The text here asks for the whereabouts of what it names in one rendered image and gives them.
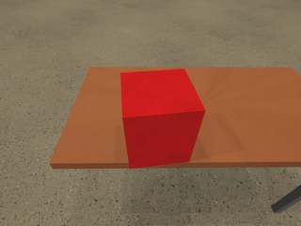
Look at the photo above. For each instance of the table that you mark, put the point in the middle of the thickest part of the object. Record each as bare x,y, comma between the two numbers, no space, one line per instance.
252,119

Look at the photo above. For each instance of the carton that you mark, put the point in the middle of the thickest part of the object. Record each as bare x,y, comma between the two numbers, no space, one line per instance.
161,115

